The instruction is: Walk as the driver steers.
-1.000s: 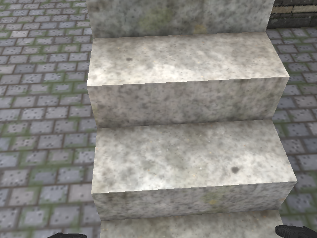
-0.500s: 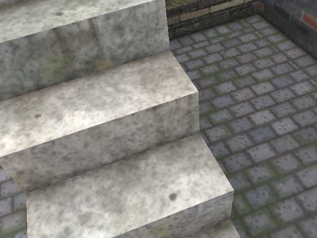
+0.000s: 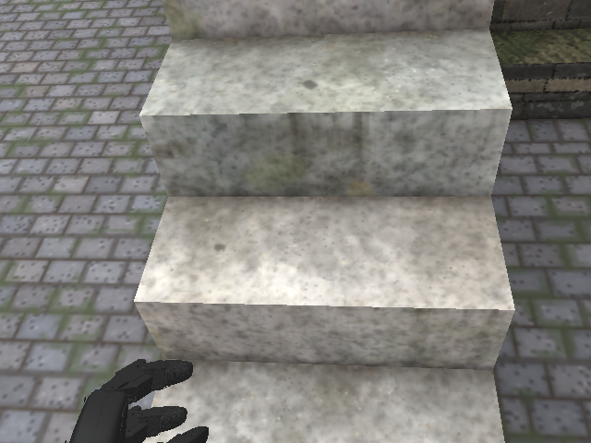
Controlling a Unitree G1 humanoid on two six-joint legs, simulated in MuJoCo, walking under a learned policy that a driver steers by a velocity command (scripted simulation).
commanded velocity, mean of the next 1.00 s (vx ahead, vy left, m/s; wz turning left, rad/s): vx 0.33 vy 0.00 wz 0.09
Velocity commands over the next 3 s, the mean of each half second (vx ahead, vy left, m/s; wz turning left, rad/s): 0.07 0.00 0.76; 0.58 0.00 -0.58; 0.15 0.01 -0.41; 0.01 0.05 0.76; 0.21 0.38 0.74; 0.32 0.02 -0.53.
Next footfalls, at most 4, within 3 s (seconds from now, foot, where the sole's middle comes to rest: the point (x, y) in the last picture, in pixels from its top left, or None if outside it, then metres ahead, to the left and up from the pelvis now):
0.16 right None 0.15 -0.16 -0.67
0.56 left None -0.05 0.04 -0.86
0.98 right None -0.01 -0.23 -0.68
1.28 left None -0.04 -0.05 -0.63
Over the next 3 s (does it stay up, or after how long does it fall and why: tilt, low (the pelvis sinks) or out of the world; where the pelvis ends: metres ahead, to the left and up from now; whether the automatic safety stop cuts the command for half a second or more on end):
stays up -0.02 -0.37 -0.25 its command is cut before an obstacle after 1.6 s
